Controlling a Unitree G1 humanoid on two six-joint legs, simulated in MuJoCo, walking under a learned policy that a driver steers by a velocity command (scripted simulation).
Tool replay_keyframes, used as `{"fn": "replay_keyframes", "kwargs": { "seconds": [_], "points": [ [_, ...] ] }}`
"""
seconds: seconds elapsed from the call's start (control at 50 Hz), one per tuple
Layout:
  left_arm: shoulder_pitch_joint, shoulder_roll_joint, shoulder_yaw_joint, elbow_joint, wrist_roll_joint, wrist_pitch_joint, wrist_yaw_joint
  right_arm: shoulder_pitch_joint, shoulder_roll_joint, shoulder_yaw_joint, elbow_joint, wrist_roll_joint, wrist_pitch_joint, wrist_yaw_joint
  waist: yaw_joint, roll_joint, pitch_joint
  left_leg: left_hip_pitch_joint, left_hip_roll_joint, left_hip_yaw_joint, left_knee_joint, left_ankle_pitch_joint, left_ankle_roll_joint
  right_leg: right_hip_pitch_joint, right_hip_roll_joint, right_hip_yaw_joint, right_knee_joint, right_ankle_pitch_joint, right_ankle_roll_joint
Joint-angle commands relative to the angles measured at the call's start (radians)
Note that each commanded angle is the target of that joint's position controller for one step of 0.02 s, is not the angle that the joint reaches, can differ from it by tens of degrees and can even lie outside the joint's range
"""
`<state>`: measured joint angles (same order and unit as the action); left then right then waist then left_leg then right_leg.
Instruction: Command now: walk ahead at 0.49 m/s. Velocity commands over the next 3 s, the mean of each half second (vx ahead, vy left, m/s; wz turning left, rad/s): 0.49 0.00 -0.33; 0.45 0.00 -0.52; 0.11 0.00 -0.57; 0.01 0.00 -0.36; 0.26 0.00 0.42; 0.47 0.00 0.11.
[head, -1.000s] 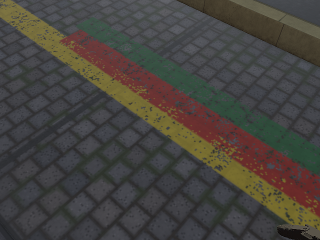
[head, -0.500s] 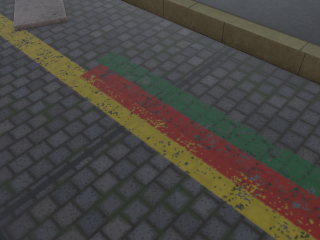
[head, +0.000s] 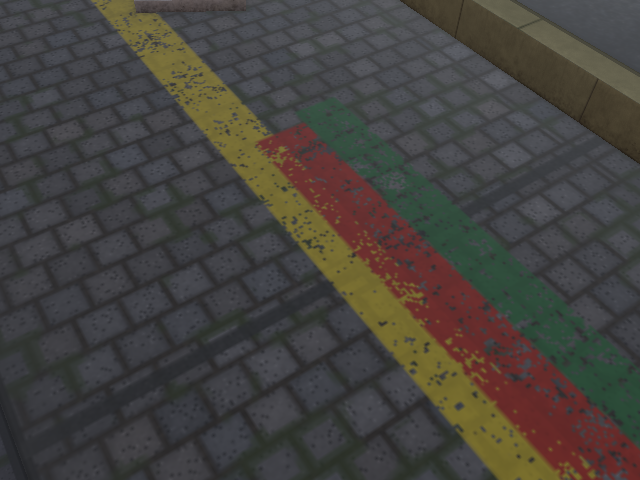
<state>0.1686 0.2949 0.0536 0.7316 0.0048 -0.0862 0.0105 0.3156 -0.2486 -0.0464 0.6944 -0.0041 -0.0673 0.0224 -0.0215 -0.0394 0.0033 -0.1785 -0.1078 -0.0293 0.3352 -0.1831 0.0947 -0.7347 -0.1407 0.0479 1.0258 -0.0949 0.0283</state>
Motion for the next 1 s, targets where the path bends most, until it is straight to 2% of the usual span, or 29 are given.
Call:
{"fn": "replay_keyframes", "kwargs": {
  "seconds": [0.02,0.1,0.18,0.24,0.26,0.28,0.3,0.32,0.34,0.36,0.38,0.4,0.42,0.48,0.54,0.58,0.64,0.68,0.72,0.74,0.76,0.78,0.8,0.82,0.84,0.86,0.88,0.94,1.0],
  "points": [
    [-0.015,0.049,0.008,-0.037,-0.003,-0.005,-0.008,-0.032,-0.145,-0.035,-0.040,-0.002,-0.025,-0.012,0.001,0.098,0.015,-0.037,0.242,-0.095,-0.164,0.235,0.125,0.034,-0.002,-0.010,-0.170,0.210,-0.001],
    [-0.130,0.033,-0.002,-0.068,-0.025,-0.015,-0.035,0.010,-0.174,-0.041,0.007,0.004,-0.028,-0.018,-0.053,0.089,0.057,0.057,0.282,-0.055,-0.187,0.196,0.097,0.040,0.033,-0.028,-0.360,0.308,-0.030],
    [-0.189,0.032,-0.003,-0.113,-0.028,-0.017,-0.066,0.037,-0.178,-0.050,0.047,0.007,-0.010,-0.023,-0.071,0.074,0.084,0.247,0.341,-0.023,-0.128,0.303,0.091,-0.046,0.066,-0.019,-0.445,0.179,-0.072],
    [-0.126,0.059,0.010,-0.122,-0.020,-0.015,-0.078,0.000,-0.207,-0.059,0.040,0.009,0.010,-0.036,-0.022,0.113,0.009,0.301,0.338,0.026,0.018,0.746,0.056,0.091,0.139,-0.096,-0.451,0.019,-0.122],
    [-0.051,0.093,0.027,-0.111,-0.017,-0.011,-0.075,-0.011,-0.219,-0.061,0.034,0.009,0.018,-0.042,0.020,0.130,-0.050,0.305,0.322,0.045,0.134,0.930,0.040,0.202,0.180,-0.127,-0.448,-0.028,-0.145],
    [0.093,0.136,0.051,-0.083,-0.016,-0.009,-0.067,-0.030,-0.216,-0.057,0.027,0.010,0.025,-0.048,0.102,0.114,-0.129,0.239,0.284,0.085,0.336,0.985,0.010,0.412,0.215,-0.136,-0.499,0.019,-0.179],
    [0.257,0.213,0.073,-0.064,-0.015,-0.002,-0.052,-0.012,-0.181,-0.040,0.006,-0.008,0.018,-0.056,0.160,0.016,-0.250,0.001,0.246,0.111,0.646,0.692,-0.031,0.742,0.060,0.090,-0.488,0.098,-0.248],
    [0.282,0.278,0.085,-0.059,-0.031,-0.010,-0.054,0.133,-0.053,0.004,-0.018,-0.031,-0.009,-0.031,0.060,-0.240,-0.378,-0.449,0.021,0.043,1.013,-0.296,-0.106,1.125,-0.183,0.637,-0.552,-0.084,-0.455],
    [0.330,0.175,0.064,-0.057,-0.035,-0.003,-0.048,0.033,-0.140,-0.009,-0.013,-0.003,-0.041,-0.015,0.149,-0.137,-0.424,-0.575,0.039,-0.103,1.098,-0.347,-0.093,1.180,-0.169,0.753,-0.677,-0.240,-0.429],
    [0.268,0.149,0.055,-0.072,-0.024,0.003,-0.038,-0.077,-0.173,-0.017,-0.058,0.034,-0.061,-0.006,0.154,-0.090,-0.270,-0.646,0.095,-0.104,1.078,-0.257,-0.078,1.070,-0.146,0.613,-0.703,-0.229,-0.375],
    [0.196,0.140,0.051,-0.093,-0.018,0.009,-0.033,-0.132,-0.162,-0.010,-0.075,0.024,-0.073,-0.009,0.121,0.031,-0.178,-0.622,0.137,-0.087,0.999,-0.187,-0.072,0.910,-0.111,0.519,-0.719,-0.145,-0.347],
    [0.141,0.127,0.046,-0.108,-0.016,0.012,-0.031,-0.153,-0.162,-0.015,-0.083,0.001,-0.075,-0.014,0.081,0.073,-0.107,-0.576,0.160,-0.077,0.916,-0.155,-0.082,0.768,-0.082,0.455,-0.739,-0.032,-0.340],
    [0.113,0.111,0.038,-0.122,-0.006,0.012,-0.027,-0.137,-0.162,-0.020,-0.087,-0.007,-0.068,-0.016,0.043,0.050,-0.085,-0.509,0.179,-0.080,0.875,-0.138,-0.090,0.674,-0.052,0.409,-0.765,0.042,-0.340],
    [0.085,0.112,0.039,-0.122,-0.014,0.013,-0.018,-0.091,-0.133,-0.016,-0.074,-0.015,-0.040,-0.025,0.000,0.008,-0.042,-0.462,0.193,-0.047,0.733,-0.121,-0.133,0.526,-0.010,0.314,-0.796,0.162,-0.342],
    [0.106,0.147,0.050,-0.103,-0.022,0.019,-0.002,-0.190,-0.093,0.001,-0.095,-0.020,-0.032,-0.029,0.026,-0.006,-0.017,-0.406,0.166,-0.018,0.508,0.064,-0.167,0.425,0.053,0.220,-0.792,0.176,-0.302],
    [0.136,0.150,0.051,-0.089,-0.028,0.028,0.004,-0.267,-0.079,0.006,-0.106,-0.013,-0.036,-0.024,0.062,-0.028,-0.021,-0.342,0.131,-0.013,0.357,0.202,-0.172,0.405,0.083,0.203,-0.770,0.118,-0.269],
    [0.186,0.152,0.054,-0.070,-0.036,0.039,0.005,-0.339,-0.098,-0.002,-0.124,0.006,-0.046,-0.015,0.094,-0.044,-0.029,-0.301,0.099,-0.034,0.240,0.249,-0.167,0.458,0.062,0.273,-0.723,0.028,-0.250],
    [0.198,0.142,0.053,-0.065,-0.037,0.045,0.006,-0.348,-0.124,-0.016,-0.128,0.009,-0.055,-0.009,0.089,-0.054,-0.033,-0.284,0.092,-0.059,0.179,0.196,-0.147,0.528,0.041,0.344,-0.668,-0.026,-0.236],
    [0.176,0.138,0.056,-0.071,-0.032,0.051,0.008,-0.299,-0.144,-0.032,-0.117,0.014,-0.064,-0.007,0.051,-0.083,-0.036,-0.209,0.092,-0.058,0.137,0.128,-0.113,0.553,0.032,0.393,-0.603,-0.026,-0.217],
    [0.165,0.116,0.050,-0.078,-0.029,0.051,0.006,-0.226,-0.158,-0.045,-0.100,0.011,-0.068,-0.011,0.010,-0.083,-0.064,-0.100,0.099,-0.045,0.100,0.124,-0.086,0.537,0.062,0.381,-0.536,-0.003,-0.192],
    [0.154,0.065,0.032,-0.094,-0.021,0.046,0.001,-0.104,-0.197,-0.061,-0.088,-0.005,-0.073,-0.019,-0.050,-0.039,-0.162,0.110,0.208,-0.131,0.117,0.096,-0.029,0.461,0.108,0.324,-0.343,-0.029,-0.157],
    [0.253,-0.001,0.012,-0.111,-0.026,0.038,0.001,0.025,-0.277,-0.080,-0.075,-0.024,-0.067,-0.027,-0.047,0.177,-0.309,0.468,0.437,-0.462,0.098,-0.004,0.102,0.185,0.239,0.176,-0.017,-0.318,-0.084],
    [0.304,0.043,0.010,-0.118,-0.044,0.031,0.003,0.085,-0.269,-0.085,-0.035,-0.003,-0.056,-0.016,-0.039,0.382,-0.336,0.536,0.549,-0.807,0.004,-0.281,0.193,-0.035,0.217,0.127,0.199,-0.505,-0.058],
    [0.249,0.119,0.029,-0.099,-0.046,0.032,0.005,0.045,-0.183,-0.065,-0.050,0.006,-0.053,-0.015,-0.063,0.235,-0.203,0.430,0.499,-0.727,-0.035,-0.387,0.160,-0.090,0.168,0.152,0.281,-0.415,-0.046],
    [0.158,0.132,0.033,-0.112,-0.033,0.036,0.004,0.006,-0.149,-0.053,-0.050,0.002,-0.045,-0.017,-0.067,0.151,-0.105,0.313,0.449,-0.570,-0.037,-0.305,0.121,-0.085,0.139,0.116,0.288,-0.331,-0.041],
    [0.098,0.120,0.035,-0.129,-0.021,0.036,0.004,-0.049,-0.129,-0.044,-0.053,-0.007,-0.040,-0.017,-0.048,0.108,-0.026,0.189,0.410,-0.447,-0.049,-0.097,0.109,-0.057,0.121,0.106,0.254,-0.283,-0.034],
    [0.080,0.114,0.041,-0.138,-0.016,0.039,0.002,-0.087,-0.108,-0.036,-0.052,-0.013,-0.039,-0.018,-0.021,0.116,0.006,0.114,0.379,-0.348,-0.054,0.114,0.099,-0.017,0.102,0.106,0.215,-0.261,-0.029],
    [0.108,0.064,0.036,-0.137,-0.019,0.059,0.000,-0.118,-0.112,-0.037,-0.023,-0.009,-0.044,-0.019,0.024,0.156,-0.009,0.039,0.342,-0.148,-0.052,0.562,0.098,0.063,0.097,0.047,0.106,-0.267,-0.001],
    [0.068,0.034,0.023,-0.155,-0.016,0.074,-0.004,-0.131,-0.170,-0.056,0.006,-0.002,-0.027,-0.034,0.023,0.151,-0.045,0.051,0.353,-0.046,-0.062,0.653,0.108,0.082,0.081,0.013,-0.049,-0.141,0.017]
  ]
}}
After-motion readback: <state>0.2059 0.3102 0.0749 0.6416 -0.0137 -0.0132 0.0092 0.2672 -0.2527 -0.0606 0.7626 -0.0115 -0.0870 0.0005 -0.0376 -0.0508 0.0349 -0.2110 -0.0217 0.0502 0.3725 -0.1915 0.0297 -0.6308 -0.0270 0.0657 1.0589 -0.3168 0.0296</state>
